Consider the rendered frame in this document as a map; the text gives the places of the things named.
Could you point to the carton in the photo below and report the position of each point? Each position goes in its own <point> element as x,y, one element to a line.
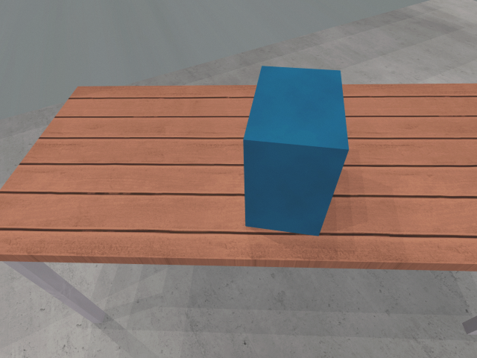
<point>295,146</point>

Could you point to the table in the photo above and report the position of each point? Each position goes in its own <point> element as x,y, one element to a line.
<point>155,175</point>

